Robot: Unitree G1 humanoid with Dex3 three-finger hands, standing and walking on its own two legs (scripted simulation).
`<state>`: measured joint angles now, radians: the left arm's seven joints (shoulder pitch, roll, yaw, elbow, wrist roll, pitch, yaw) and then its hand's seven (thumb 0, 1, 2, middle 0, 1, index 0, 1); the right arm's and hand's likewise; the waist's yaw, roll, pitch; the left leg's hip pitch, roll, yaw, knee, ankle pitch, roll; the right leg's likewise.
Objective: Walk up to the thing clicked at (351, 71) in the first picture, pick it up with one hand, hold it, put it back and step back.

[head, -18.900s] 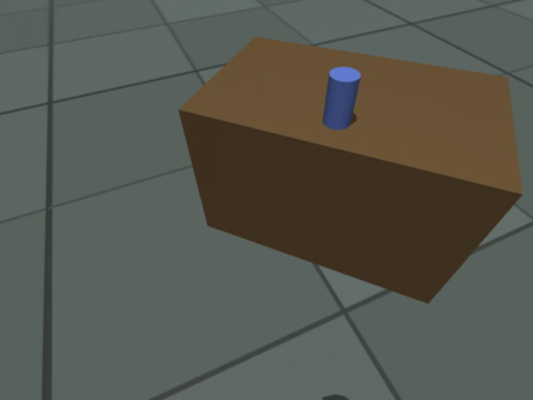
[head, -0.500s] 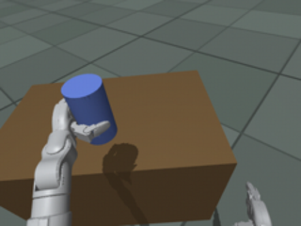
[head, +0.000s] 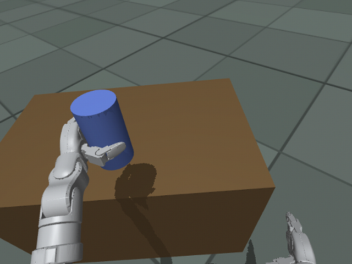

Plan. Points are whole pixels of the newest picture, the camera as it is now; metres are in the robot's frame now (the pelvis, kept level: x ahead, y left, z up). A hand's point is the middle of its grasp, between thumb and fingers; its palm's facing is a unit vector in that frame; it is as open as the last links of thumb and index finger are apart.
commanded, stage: crouch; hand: left
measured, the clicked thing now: (106, 131) +0.35 +0.16 +0.16
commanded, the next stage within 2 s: lower in 1.00 s
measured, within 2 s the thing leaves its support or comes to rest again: rests again in 1.76 s
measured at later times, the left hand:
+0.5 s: hand (102, 139) +0.41 +0.21 +0.08, palm faces +0.20 -0.98 +0.00, open 11.7 cm
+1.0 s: hand (103, 143) +0.44 +0.23 +0.03, palm faces +0.20 -0.98 +0.00, open 11.7 cm
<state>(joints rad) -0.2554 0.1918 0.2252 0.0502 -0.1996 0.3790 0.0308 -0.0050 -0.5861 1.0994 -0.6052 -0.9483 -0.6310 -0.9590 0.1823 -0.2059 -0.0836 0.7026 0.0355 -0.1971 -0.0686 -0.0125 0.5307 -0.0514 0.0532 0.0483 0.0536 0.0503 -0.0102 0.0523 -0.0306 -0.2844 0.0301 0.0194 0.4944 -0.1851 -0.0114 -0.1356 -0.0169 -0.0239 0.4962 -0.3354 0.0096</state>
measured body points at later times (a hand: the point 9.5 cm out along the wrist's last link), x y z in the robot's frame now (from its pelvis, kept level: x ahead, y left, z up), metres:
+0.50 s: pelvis +0.00 +0.01 -0.01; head +0.03 +0.01 +0.44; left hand +0.39 +0.26 +0.08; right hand +0.15 -0.27 -0.08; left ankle +0.05 +0.13 -0.74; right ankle -0.04 -0.12 -0.74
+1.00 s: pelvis +0.00 +0.02 -0.03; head +0.06 +0.04 +0.41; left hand +0.42 +0.28 +0.04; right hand +0.14 -0.26 -0.09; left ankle +0.05 +0.13 -0.74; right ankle -0.04 -0.12 -0.74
